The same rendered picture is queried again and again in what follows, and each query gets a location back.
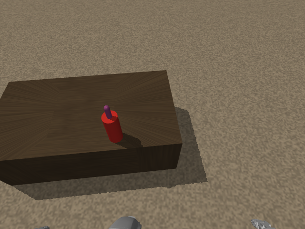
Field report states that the bottle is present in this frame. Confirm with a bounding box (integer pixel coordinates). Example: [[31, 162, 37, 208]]
[[101, 105, 123, 143]]

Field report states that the right robot hand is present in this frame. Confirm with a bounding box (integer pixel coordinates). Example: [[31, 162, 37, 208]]
[[251, 219, 276, 229]]

